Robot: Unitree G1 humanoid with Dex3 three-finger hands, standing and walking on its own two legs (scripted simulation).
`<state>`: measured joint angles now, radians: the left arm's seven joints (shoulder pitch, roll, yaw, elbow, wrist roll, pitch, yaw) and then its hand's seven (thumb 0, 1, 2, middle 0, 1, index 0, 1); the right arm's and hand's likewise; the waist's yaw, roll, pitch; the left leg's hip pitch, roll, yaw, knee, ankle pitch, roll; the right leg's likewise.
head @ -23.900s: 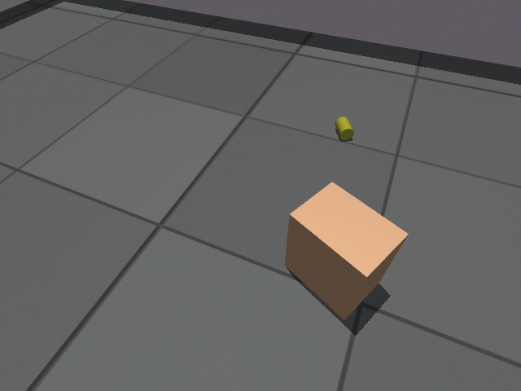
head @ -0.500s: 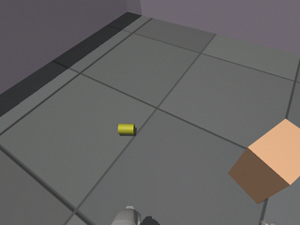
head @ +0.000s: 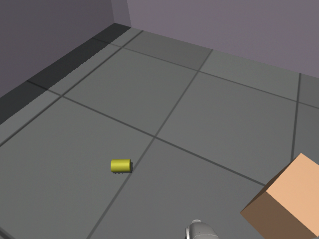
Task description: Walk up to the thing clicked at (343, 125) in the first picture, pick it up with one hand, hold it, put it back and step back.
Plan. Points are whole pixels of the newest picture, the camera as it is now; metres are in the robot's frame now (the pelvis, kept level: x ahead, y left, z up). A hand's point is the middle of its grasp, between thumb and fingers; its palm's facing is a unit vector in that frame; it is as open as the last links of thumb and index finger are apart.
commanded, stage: walk up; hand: left
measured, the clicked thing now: (121, 165) +0.68 +0.23 -0.73
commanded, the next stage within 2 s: none
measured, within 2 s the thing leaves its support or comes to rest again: neither
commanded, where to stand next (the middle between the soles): +0.29 -0.02 m, yaw +0 degrees
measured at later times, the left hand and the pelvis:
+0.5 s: hand (72, 228) +0.19 +0.25 -0.14, palm faces +0.01 -0.93 -0.37, open 7.4 cm; pelvis +0.15 -0.02 -0.01, yaw +1 degrees
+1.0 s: hand (74, 198) +0.28 +0.28 -0.17, palm faces -0.05 -0.92 -0.40, open 7.4 cm; pelvis +0.23 +0.00 -0.02, yaw -1 degrees
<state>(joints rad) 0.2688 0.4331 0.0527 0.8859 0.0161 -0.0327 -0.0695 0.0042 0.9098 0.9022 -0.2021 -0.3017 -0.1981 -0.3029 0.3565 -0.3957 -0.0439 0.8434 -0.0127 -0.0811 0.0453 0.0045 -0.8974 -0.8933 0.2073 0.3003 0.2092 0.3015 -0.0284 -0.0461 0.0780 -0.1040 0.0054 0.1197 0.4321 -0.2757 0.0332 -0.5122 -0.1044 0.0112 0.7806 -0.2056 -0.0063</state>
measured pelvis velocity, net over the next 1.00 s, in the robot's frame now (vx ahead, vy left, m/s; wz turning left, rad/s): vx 0.23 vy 0.00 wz -0.02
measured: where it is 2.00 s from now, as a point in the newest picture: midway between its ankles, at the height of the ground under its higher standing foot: (161, 234)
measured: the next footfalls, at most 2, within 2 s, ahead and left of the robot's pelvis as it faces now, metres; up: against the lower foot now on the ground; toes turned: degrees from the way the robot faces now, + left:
right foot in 0.12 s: +0.19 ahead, -0.15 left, +0.00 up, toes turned -4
left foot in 0.56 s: +0.31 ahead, +0.11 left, +0.00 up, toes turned +2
